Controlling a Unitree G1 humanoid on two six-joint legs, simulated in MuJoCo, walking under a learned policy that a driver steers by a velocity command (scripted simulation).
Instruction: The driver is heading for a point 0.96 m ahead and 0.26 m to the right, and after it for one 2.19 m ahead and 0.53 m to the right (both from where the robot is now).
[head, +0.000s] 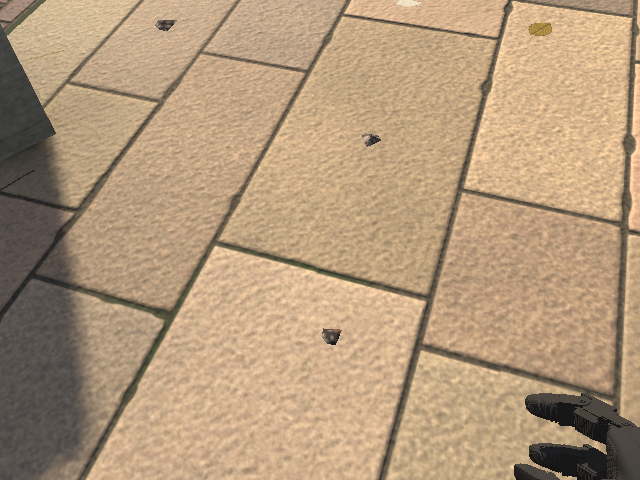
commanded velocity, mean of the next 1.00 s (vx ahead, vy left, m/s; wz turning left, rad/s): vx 0.49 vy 0.00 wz -0.04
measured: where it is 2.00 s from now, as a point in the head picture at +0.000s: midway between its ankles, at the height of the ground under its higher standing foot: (440, 239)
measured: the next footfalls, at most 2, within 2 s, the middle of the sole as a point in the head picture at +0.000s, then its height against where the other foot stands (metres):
left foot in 0.06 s outside the picture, level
right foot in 0.58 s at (441, 452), level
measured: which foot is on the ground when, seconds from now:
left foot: up 0.00-0.04, down 0.06-0.60, up 0.62-1.00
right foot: down 0.00-0.06, up 0.08-0.56, down 0.58-1.00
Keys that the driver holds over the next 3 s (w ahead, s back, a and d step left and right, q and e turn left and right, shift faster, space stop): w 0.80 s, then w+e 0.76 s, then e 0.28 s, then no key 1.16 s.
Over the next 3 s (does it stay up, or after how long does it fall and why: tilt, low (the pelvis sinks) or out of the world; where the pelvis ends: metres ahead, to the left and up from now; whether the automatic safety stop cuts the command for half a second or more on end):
stays up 1.06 -0.13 0.01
